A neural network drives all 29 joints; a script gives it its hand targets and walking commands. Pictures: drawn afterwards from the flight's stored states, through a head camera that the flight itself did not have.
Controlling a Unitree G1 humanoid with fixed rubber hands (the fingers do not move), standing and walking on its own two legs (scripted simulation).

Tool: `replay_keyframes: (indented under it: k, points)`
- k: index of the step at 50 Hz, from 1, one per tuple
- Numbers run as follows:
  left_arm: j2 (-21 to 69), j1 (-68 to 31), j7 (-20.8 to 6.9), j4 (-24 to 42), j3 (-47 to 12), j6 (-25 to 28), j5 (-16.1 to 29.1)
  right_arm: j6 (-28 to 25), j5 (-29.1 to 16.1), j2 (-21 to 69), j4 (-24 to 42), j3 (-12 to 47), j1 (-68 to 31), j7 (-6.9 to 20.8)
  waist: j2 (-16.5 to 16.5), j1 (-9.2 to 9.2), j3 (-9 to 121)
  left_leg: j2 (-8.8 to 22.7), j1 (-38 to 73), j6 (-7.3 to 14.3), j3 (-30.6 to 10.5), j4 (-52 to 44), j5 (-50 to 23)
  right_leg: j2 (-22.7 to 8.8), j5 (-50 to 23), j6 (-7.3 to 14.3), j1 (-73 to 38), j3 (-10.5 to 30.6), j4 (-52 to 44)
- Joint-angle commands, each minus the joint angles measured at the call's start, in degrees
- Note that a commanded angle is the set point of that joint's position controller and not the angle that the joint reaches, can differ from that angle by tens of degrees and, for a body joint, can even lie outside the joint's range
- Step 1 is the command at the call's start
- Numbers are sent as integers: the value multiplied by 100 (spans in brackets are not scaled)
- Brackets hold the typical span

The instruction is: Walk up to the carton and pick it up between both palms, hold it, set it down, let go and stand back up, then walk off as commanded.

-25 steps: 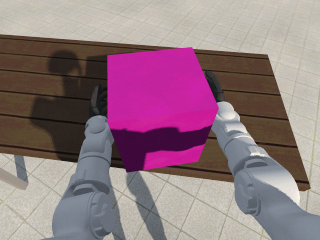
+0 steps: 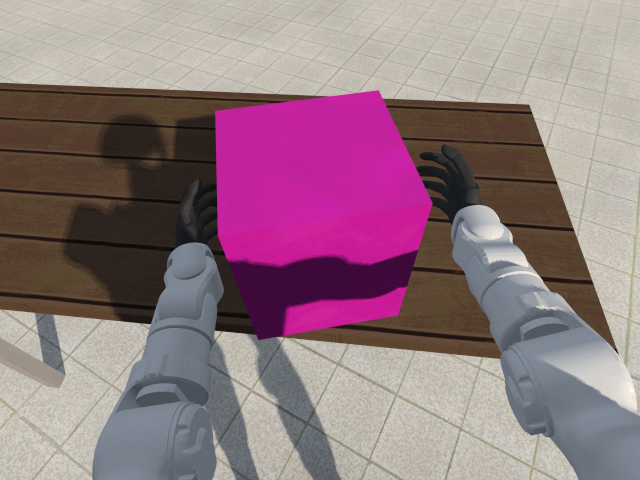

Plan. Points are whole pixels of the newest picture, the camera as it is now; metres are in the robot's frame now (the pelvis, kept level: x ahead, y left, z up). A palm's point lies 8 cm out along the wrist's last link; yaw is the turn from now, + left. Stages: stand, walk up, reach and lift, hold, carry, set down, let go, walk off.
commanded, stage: set down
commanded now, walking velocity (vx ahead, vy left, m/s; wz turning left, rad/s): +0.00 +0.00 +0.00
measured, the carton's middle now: (315, 222) +0.44 +0.08 +0.06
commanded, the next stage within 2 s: none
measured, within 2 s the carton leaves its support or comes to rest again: neither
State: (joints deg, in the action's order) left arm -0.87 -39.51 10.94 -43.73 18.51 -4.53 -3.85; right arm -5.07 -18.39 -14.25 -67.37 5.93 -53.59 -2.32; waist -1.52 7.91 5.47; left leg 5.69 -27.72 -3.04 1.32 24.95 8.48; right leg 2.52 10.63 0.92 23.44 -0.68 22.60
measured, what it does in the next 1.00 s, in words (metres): stands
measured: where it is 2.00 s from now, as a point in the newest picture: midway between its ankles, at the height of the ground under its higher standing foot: outside the picture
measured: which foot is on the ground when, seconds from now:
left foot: down 0.00-1.00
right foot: down 0.00-1.00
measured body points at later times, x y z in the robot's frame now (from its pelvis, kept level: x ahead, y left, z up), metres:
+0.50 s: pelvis -0.03 -0.01 +0.00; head -0.02 +0.00 +0.45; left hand +0.32 +0.24 +0.08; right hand +0.40 -0.14 +0.08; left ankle +0.03 +0.15 -0.74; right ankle -0.01 -0.11 -0.74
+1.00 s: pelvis -0.02 -0.01 +0.00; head -0.04 +0.00 +0.45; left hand +0.26 +0.23 +0.08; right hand +0.32 -0.18 +0.06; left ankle +0.03 +0.15 -0.74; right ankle -0.01 -0.11 -0.74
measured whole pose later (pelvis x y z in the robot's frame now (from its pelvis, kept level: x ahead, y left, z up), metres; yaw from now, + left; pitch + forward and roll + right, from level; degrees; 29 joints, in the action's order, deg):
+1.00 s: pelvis -0.02 -0.01 +0.00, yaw +1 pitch +1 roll +0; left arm -1.2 -6.7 10.9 0.1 11.7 -26.3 -0.2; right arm 2.7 -20.0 -16.7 -27.3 5.2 -13.2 1.2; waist 1.7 3.7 4.1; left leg 4.6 -15.0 -3.0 1.3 18.5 4.7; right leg 1.6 10.4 1.2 13.6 -0.9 22.6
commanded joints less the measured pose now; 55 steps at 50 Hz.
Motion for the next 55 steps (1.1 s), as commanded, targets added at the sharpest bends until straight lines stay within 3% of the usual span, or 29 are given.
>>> replay_keyframes:
  k: [1, 3, 8, 9, 10, 12, 14, 15, 16, 17, 18, 21, 23, 24, 25, 28, 29, 31, 33, 37, 38, 39, 40, 41, 44, 46, 51, 52, 55]
  points:
    - [-674, -629, -111, 2329, -808, 122, 464, -369, -435, -1419, 1795, 324, -1429, 224, 217, 62, 3748, -494, 2248, -99, 186, 240, -3751, 446, -3170, 21, -1827, -69, 40]
    - [-447, -480, -199, 2661, -1112, -36, 644, -374, -360, -1585, 2162, 83, -1360, 226, 347, -239, 3899, -477, 2487, -40, 76, 117, -3341, 431, -2943, -28, -1733, -146, -73]
    - [-559, -455, -200, 3158, -1166, -297, 710, -187, -282, -1647, 2514, -123, -1033, 268, 290, -289, 3307, -505, 2606, -7, 143, 35, -2607, 358, -1890, -15, -1462, -187, -244]
    - [-693, -275, -235, 3117, -1011, -330, 692, -165, -293, -1484, 2750, 84, -1016, 275, 527, -124, 3253, -519, 2508, 80, 218, 25, -2414, 321, -1658, -61, -1504, -92, -300]
    - [-719, -518, -250, 3110, -1074, -374, 819, -134, -341, -1506, 2989, 54, -1268, 244, 712, -196, 3119, -572, 2350, 130, 236, 14, -2167, 287, -1543, -115, -1602, -75, -300]
    - [-820, -1015, -140, 3078, -1060, -346, 706, -51, -170, -1425, 2919, -174, -1583, 314, 364, -180, 2928, -552, 2221, 124, 232, -146, -1449, 232, -649, -49, -1249, -70, -314]
    - [-852, -1108, -66, 2707, -1097, -382, 892, 67, -229, -1442, 2919, -195, -1553, 347, 734, -105, 2597, -550, 2032, 194, 295, -279, -696, 200, 154, -97, -1086, -87, -358]
    - [-751, -704, -10, 3029, -1136, -384, 821, 69, -233, -1479, 2874, -202, -1162, 364, 621, -214, 2540, -515, 2060, 166, 276, -289, -750, 169, 65, -99, -1261, -68, -356]
    - [-866, -624, 25, 3049, -1014, -415, 792, 123, -222, -1434, 3032, -144, -1086, 401, 794, -83, 2566, -551, 2006, 224, 292, -343, -653, 181, 162, -109, -1302, 18, -374]
    - [-778, -388, 20, 3270, -1177, -493, 829, 175, -112, -1526, 2922, -402, -696, 410, 619, -410, 2551, -515, 2144, 203, 211, -412, -549, 171, 131, -114, -1396, -41, -385]
    - [-738, 3, -8, 3458, -1161, -578, 797, 158, -278, -1469, 3017, -140, -412, 391, 654, -256, 2497, -558, 2346, 186, 187, -342, -981, 220, -288, -78, -1432, -31, -385]
    - [-660, 41, 45, 3939, -1278, -783, 718, 234, -79, -1498, 2898, -387, -24, 407, 339, -530, 2475, -530, 2641, 133, 156, -424, -647, 158, -36, -1, -1328, -49, -448]
    - [-721, -507, 56, 3471, -1171, -973, 565, 316, -111, -1528, 2853, -397, -644, 403, 121, -402, 1945, -637, 2215, 130, 212, -461, -370, 91, 478, -14, -1085, 53, -541]
    - [-571, 264, 70, 3979, -1399, -1109, 601, 328, -175, -1576, 2932, -485, 216, 458, 77, -572, 1831, -611, 2470, 84, 131, -547, -372, 145, 256, 30, -1194, -77, -536]
    - [-667, -173, 62, 3818, -1374, -1219, 643, 363, -46, -1583, 3098, -584, -340, 434, 197, -615, 1924, -629, 2296, 147, 128, -512, -185, 118, 438, 23, -1089, -57, -506]
    - [-541, 650, 113, 4572, -1363, -1416, 532, 380, -279, -1591, 3479, -410, 505, 440, 46, -559, 1944, -625, 2793, 124, 108, -468, -854, 154, -228, 22, -1324, -118, -528]
    - [-586, 353, 49, 4413, -1313, -1418, 581, 445, -222, -1381, 3496, -304, 281, 452, 106, -498, 1937, -642, 2748, 148, 116, -461, -718, 63, 67, -11, -1148, -68, -582]
    - [-455, 802, 5, 4550, -1466, -1649, 573, 479, -95, -1558, 3605, -470, 771, 434, 139, -741, 1712, -625, 2860, 117, 45, -472, -986, 126, -272, -4, -1305, -180, -541]
    - [-462, 640, 52, 4841, -1446, -1742, 563, 464, -110, -1656, 4143, -618, 715, 466, 94, -650, 1679, -648, 2769, 136, 85, -525, -715, 47, 149, -7, -1116, -147, -628]
    - [-351, 2270, -7, 5764, -1407, -1861, 585, 469, -330, -1791, 4773, -316, 2160, 478, 457, -691, 1694, -614, 3342, 200, -25, -401, -1913, 159, -974, -45, -1559, -109, -589]
    - [-648, 1361, -56, 5518, -1271, -1851, 652, 517, -239, -1683, 4810, -409, 1594, 450, 224, -634, 1795, -671, 2944, 225, 103, -404, -1547, 77, -583, -31, -1414, -9, -534]
    - [-528, 1920, -54, 5795, -1475, -1865, 665, 468, -270, -1737, 5218, -504, 2021, 451, 271, -752, 1730, -618, 3301, 187, 42, -440, -1786, 130, -793, -19, -1371, -93, -567]
    - [-638, 1793, -19, 5867, -1249, -1798, 632, 387, -234, -1648, 5585, -566, 1933, 399, 211, -606, 1594, -706, 3059, 172, 110, -445, -1568, 57, -624, -47, -1468, -47, -585]
    - [-272, 2499, -31, 5827, -1613, -1906, 650, 442, -255, -1905, 5262, -674, 2492, 435, 257, -882, 1207, -599, 3259, 149, -32, -504, -1671, 143, -812, 5, -1435, -169, -617]
    - [-413, 1670, -16, 5641, -1403, -1952, 716, 563, -204, -1605, 5541, -550, 2054, 432, 512, -645, 960, -633, 2876, 315, 110, -611, -967, -24, 151, -42, -1024, 47, -716]
    - [-504, 2001, 30, 6259, -1471, -1954, 728, 572, -281, -1664, 5855, -693, 2430, 475, 181, -739, 1110, -608, 3022, 259, 113, -664, -1080, 5, -120, -12, -1233, -26, -661]
    - [-571, 2865, -39, 6336, -1359, -2166, 671, 733, -331, -1794, 6159, -659, 3442, 420, 548, -864, 619, -618, 3064, 310, 39, -754, -1115, 1, -168, -32, -1394, 77, -758]
    - [-700, 2481, -20, 6291, -1280, -2090, 714, 687, -210, -1570, 6413, -686, 2879, 388, 374, -657, 822, -696, 2733, 342, 142, -744, -875, -60, 80, -82, -1328, 138, -650]
    - [-465, 3305, -25, 6969, -1546, -2145, 758, 776, -283, -1742, 6607, -688, 3880, 403, 505, -923, 554, -599, 3123, 335, 34, -854, -948, -21, 5, -27, -1276, 63, -745]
